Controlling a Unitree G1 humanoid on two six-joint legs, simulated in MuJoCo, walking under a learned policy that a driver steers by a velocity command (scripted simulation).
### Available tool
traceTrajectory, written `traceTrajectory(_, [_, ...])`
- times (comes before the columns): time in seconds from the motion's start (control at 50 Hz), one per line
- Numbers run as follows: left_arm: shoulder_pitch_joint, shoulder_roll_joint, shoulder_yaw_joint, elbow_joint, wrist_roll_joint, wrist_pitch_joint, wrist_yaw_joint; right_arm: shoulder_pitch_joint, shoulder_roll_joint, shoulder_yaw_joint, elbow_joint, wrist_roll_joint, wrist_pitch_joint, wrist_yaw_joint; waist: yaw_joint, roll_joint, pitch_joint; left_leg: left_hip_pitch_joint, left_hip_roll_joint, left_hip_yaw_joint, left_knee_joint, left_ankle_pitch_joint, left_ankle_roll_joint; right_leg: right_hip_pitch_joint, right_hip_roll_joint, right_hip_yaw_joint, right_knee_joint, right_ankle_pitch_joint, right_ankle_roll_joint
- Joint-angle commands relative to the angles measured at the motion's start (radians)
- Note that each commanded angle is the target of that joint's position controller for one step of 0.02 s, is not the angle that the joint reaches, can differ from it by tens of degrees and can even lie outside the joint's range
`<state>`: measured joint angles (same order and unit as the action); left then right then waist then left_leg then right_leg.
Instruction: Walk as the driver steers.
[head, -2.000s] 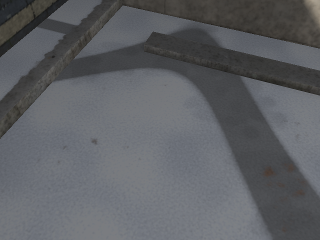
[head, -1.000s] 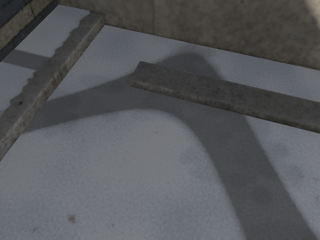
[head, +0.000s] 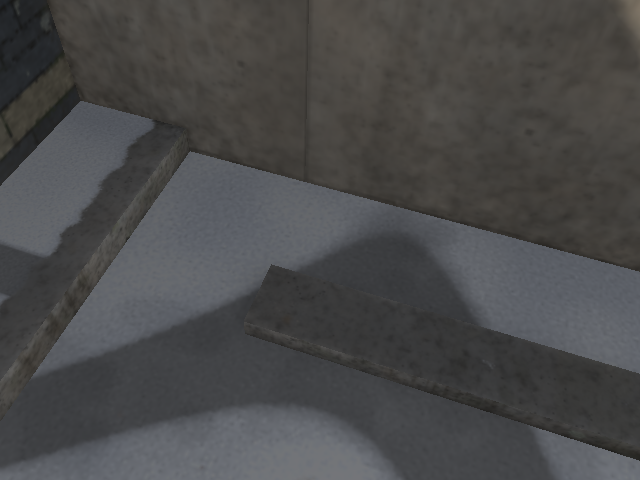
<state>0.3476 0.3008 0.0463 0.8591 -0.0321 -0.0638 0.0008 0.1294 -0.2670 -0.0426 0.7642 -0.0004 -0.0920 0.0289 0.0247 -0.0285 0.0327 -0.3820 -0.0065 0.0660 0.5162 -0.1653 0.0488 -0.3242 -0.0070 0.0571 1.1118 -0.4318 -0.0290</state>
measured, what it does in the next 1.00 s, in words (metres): walks ahead: right foot, then left foot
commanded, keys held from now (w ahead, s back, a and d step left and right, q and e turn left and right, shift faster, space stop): no key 1.00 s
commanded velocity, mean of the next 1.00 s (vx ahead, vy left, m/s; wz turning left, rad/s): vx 0.12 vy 0.00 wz -0.06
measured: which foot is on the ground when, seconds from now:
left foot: down 0.00-0.38, up 0.40-0.58, down 0.60-1.00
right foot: up 0.00-0.32, down 0.34-1.00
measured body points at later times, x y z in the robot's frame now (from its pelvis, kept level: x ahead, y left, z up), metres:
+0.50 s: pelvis +0.16 -0.02 +0.00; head +0.19 -0.03 +0.45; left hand +0.33 +0.22 -0.11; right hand +0.24 -0.29 -0.14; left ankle +0.12 +0.12 -0.70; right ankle +0.25 -0.13 -0.73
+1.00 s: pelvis +0.21 +0.01 +0.00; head +0.22 +0.01 +0.45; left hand +0.32 +0.27 -0.14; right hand +0.25 -0.25 -0.14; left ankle +0.18 +0.13 -0.73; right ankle +0.25 -0.13 -0.73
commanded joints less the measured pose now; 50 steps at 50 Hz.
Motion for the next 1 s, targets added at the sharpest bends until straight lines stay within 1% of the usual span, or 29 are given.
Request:
traceTrajectory(0.02, [-0.045,0.112,0.036,-0.089,0.004,-0.011,0.007,0.081,-0.092,-0.026,-0.013,-0.014,-0.015,-0.006,-0.045,0.129,-0.06,0.3,0.274,-0.314,-0.306,0.086,0.144,-0.309,-0.112,0.059,0.056,0.126,0.005])
traceTrajectory(0.06, [0.001,0.068,0.032,-0.075,0.012,0.012,0.012,0.061,-0.096,-0.028,0.004,-0.02,-0.027,-0.002,-0.004,0.111,-0.055,0.219,0.257,-0.205,-0.31,0.432,0.161,-0.225,-0.099,0.045,0.018,0.124,0.029])
traceTrajectory(0.1, [-0.01,0.042,0.027,-0.087,0.024,0.023,0.017,0.049,-0.119,-0.033,0.025,-0.019,-0.03,-0.008,0.017,0.1,-0.045,0.19,0.247,-0.117,-0.307,0.637,0.17,-0.225,-0.088,0.031,-0.069,0.174,0.052])
traceTrajectory(0.14, [-0.051,0.019,0.017,-0.1,0.034,0.024,0.013,0.035,-0.125,-0.032,0.04,-0.014,-0.019,-0.02,0.015,0.101,-0.051,0.185,0.211,-0.041,-0.307,0.676,0.157,-0.197,-0.09,0.002,-0.225,0.29,0.059])
traceTrajectory(0.18, [-0.123,0.0,0.007,-0.112,0.034,0.019,0.002,0.054,-0.135,-0.031,0.057,-0.011,-0.006,-0.029,-0.018,0.105,-0.059,0.198,0.184,-0.001,-0.305,0.664,0.141,-0.149,-0.079,-0.034,-0.374,0.406,0.055])
traceTrajectory(0.24, [-0.195,0.018,0.008,-0.134,0.034,0.017,-0.008,0.105,-0.158,-0.034,0.096,-0.003,0.013,-0.033,-0.05,0.096,-0.075,0.284,0.212,-0.021,-0.274,0.634,0.143,-0.127,-0.06,-0.039,-0.486,0.446,0.047])
traceTrajectory(0.3, [-0.211,0.049,0.018,-0.144,0.041,0.013,-0.013,0.093,-0.167,-0.038,0.119,0.012,0.034,-0.036,-0.038,0.108,-0.072,0.334,0.238,-0.054,-0.184,0.594,0.129,-0.102,-0.043,-0.042,-0.563,0.379,0.011])
traceTrajectory(0.32, [-0.181,0.055,0.023,-0.133,0.045,0.011,-0.014,0.077,-0.161,-0.036,0.123,0.021,0.041,-0.038,-0.011,0.098,-0.08,0.329,0.223,-0.051,-0.126,0.56,0.106,-0.042,-0.029,-0.055,-0.637,0.423,-0.008])
traceTrajectory(0.34, [-0.141,0.088,0.035,-0.117,0.051,0.009,-0.008,0.107,-0.142,-0.031,0.135,0.018,0.042,-0.039,0.003,0.065,-0.104,0.312,0.175,-0.042,-0.049,0.518,0.065,0.063,-0.027,-0.046,-0.715,0.594,-0.034])
traceTrajectory(0.36, [-0.1,0.164,0.053,-0.114,0.06,0.009,0.002,0.156,-0.115,-0.021,0.131,-0.009,0.032,-0.038,-0.015,-0.029,-0.184,0.222,0.108,-0.007,0.076,0.343,0.011,0.245,-0.135,0.05,-0.646,1.03,-0.081])
traceTrajectory(0.38, [-0.086,0.149,0.044,-0.106,0.072,0.021,0.011,0.265,-0.04,0.005,0.152,-0.023,0.024,-0.031,-0.053,-0.161,-0.294,0.049,0.033,-0.006,0.231,-0.05,-0.049,0.459,-0.291,0.218,-0.602,1.203,-0.236])
traceTrajectory(0.4, [-0.073,0.056,0.022,-0.098,0.059,0.032,0.008,0.206,-0.058,0.005,0.157,-0.011,0.04,-0.029,-0.004,-0.173,-0.325,0.003,0.012,-0.062,0.347,-0.455,-0.082,0.437,-0.35,0.305,-0.659,1.096,-0.303])
traceTrajectory(0.42, [-0.109,0.034,0.007,-0.096,0.052,0.033,0.001,0.15,-0.094,-0.005,0.139,0.008,0.059,-0.03,-0.005,-0.136,-0.276,-0.033,0.035,-0.105,0.396,-0.545,-0.086,0.36,-0.328,0.296,-0.708,0.88,-0.284])
traceTrajectory(0.44, [-0.158,0.047,0.01,-0.098,0.051,0.034,-0.002,0.119,-0.096,-0.009,0.138,0.015,0.079,-0.04,-0.017,-0.1,-0.218,-0.053,0.052,-0.113,0.413,-0.524,-0.089,0.286,-0.298,0.274,-0.742,0.7,-0.248])
traceTrajectory(0.46, [-0.218,0.07,0.017,-0.105,0.048,0.034,-0.002,0.112,-0.101,-0.013,0.141,0.009,0.098,-0.05,-0.033,-0.081,-0.157,-0.042,0.065,-0.112,0.377,-0.468,-0.096,0.187,-0.279,0.243,-0.782,0.568,-0.219])
traceTrajectory(0.48, [-0.268,0.08,0.021,-0.109,0.05,0.036,0.003,0.117,-0.106,-0.018,0.148,0.004,0.112,-0.059,-0.053,-0.097,-0.133,0.004,0.077,-0.113,0.326,-0.404,-0.103,0.108,-0.256,0.217,-0.814,0.458,-0.19])
traceTrajectory(0.5, [-0.3,0.084,0.024,-0.107,0.055,0.041,0.007,0.136,-0.094,-0.017,0.16,0.003,0.12,-0.065,-0.069,-0.114,-0.12,0.066,0.067,-0.095,0.272,-0.337,-0.108,0.035,-0.228,0.185,-0.834,0.397,-0.174])
traceTrajectory(0.54, [-0.322,0.066,0.021,-0.093,0.053,0.049,0.013,0.177,-0.063,-0.012,0.193,-0.003,0.119,-0.066,-0.088,-0.114,-0.135,0.186,0.049,-0.061,0.137,-0.157,-0.1,-0.024,-0.183,0.115,-0.833,0.301,-0.148])
traceTrajectory(0.56, [-0.322,0.057,0.019,-0.083,0.044,0.051,0.015,0.189,-0.055,-0.012,0.207,-0.008,0.117,-0.063,-0.094,-0.108,-0.14,0.241,0.036,-0.042,0.055,-0.063,-0.089,-0.04,-0.162,0.088,-0.824,0.214,-0.127])
traceTrajectory(0.58, [-0.298,0.04,0.014,-0.065,0.037,0.051,0.016,0.179,-0.059,-0.012,0.21,-0.019,0.117,-0.059,-0.088,-0.092,-0.133,0.271,0.033,-0.039,-0.006,-0.012,-0.072,-0.052,-0.136,0.069,-0.82,0.09,-0.088])
traceTrajectory(0.6, [-0.266,0.023,0.009,-0.044,0.039,0.051,0.015,0.152,-0.083,-0.013,0.197,-0.03,0.116,-0.057,-0.068,-0.057,-0.095,0.258,0.074,-0.083,-0.065,0.0,-0.048,-0.068,-0.107,0.052,-0.81,-0.016,-0.039])
traceTrajectory(0.62, [-0.242,0.029,0.011,-0.036,0.049,0.054,0.015,0.113,-0.136,-0.021,0.181,-0.022,0.116,-0.063,-0.027,0.014,-0.04,0.16,0.117,-0.125,-0.116,-0.147,-0.015,-0.047,-0.062,0.017,-0.786,-0.048,0.002])
traceTrajectory(0.64, [-0.255,0.017,0.009,-0.036,0.052,0.056,0.02,0.082,-0.133,-0.021,0.191,-0.014,0.11,-0.062,-0.01,0.107,-0.002,0.003,0.109,-0.135,-0.158,-0.346,0.005,0.064,-0.026,-0.029,-0.755,0.046,0.03])
traceTrajectory(0.66, [-0.268,0.024,0.011,-0.029,0.054,0.055,0.024,0.05,-0.098,-0.011,0.187,-0.015,0.097,-0.061,-0.01,0.12,0.014,-0.05,0.102,-0.137,-0.194,-0.372,-0.009,0.136,-0.025,-0.03,-0.709,0.133,0.033])
traceTrajectory(0.68, [-0.259,0.026,0.014,-0.018,0.05,0.053,0.028,0.038,-0.086,-0.007,0.193,-0.019,0.085,-0.061,-0.002,0.131,0.007,-0.05,0.102,-0.136,-0.204,-0.326,-0.026,0.165,-0.026,-0.034,-0.686,0.196,0.025])
traceTrajectory(0.72, [-0.243,0.037,0.017,0.007,0.047,0.052,0.03,0.047,-0.087,-0.006,0.204,-0.014,0.065,-0.058,-0.008,0.108,-0.007,0.009,0.092,-0.123,-0.181,-0.198,-0.043,0.166,-0.032,-0.029,-0.674,0.294,0.009])
traceTrajectory(0.76, [-0.239,0.033,0.018,0.028,0.043,0.049,0.027,0.087,-0.091,-0.005,0.224,-0.007,0.059,-0.058,-0.023,0.075,-0.03,0.069,0.083,-0.111,-0.152,-0.105,-0.041,0.16,-0.035,-0.029,-0.671,0.358,0.005])
traceTrajectory(0.9, [-0.23,0.035,0.018,0.095,0.035,0.059,0.029,0.114,-0.082,0.002,0.251,-0.003,0.072,-0.06,-0.035,0.035,-0.047,0.14,0.069,-0.091,-0.127,0.045,-0.029,0.174,-0.036,-0.035,-0.662,0.455,0.013])
traceTrajectory(1.0, [-0.223,0.042,0.018,0.137,0.033,0.066,0.036,0.117,-0.075,0.005,0.263,-0.002,0.077,-0.058,-0.033,0.031,-0.045,0.16,0.063,-0.083,-0.128,0.097,-0.027,0.186,-0.038,-0.035,-0.662,0.475,0.016])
